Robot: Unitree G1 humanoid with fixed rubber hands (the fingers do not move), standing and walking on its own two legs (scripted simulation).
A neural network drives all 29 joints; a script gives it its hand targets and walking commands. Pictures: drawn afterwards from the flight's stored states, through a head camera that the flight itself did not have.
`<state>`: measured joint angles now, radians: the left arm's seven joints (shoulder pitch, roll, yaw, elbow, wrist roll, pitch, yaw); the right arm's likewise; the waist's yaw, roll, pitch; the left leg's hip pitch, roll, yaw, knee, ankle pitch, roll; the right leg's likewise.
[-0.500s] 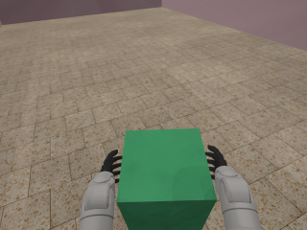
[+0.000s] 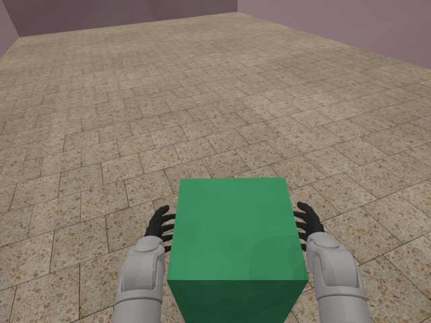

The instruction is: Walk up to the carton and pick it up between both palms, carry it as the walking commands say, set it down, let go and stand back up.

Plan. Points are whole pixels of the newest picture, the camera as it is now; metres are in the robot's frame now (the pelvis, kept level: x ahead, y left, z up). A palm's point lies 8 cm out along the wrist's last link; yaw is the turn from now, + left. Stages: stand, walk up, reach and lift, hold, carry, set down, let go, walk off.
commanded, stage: carry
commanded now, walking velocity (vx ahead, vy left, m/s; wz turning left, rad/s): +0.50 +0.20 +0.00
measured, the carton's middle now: (233, 253) +0.30 -0.01 -0.01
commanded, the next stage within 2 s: none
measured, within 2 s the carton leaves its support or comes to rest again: neither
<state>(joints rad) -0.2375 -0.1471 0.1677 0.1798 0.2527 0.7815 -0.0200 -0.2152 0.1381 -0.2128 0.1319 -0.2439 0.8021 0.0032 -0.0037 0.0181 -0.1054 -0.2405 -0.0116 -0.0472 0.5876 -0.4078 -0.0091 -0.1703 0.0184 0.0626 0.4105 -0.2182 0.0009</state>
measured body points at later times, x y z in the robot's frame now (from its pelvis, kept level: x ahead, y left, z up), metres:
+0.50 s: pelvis +0.19 +0.06 -0.02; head +0.17 +0.05 +0.43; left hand +0.46 +0.18 +0.09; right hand +0.44 -0.12 +0.08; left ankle +0.03 +0.12 -0.72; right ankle +0.23 -0.03 -0.74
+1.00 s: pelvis +0.49 +0.18 -0.01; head +0.51 +0.18 +0.44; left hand +0.76 +0.30 +0.06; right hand +0.74 +0.00 +0.07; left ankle +0.54 +0.26 -0.74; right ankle +0.36 +0.04 -0.66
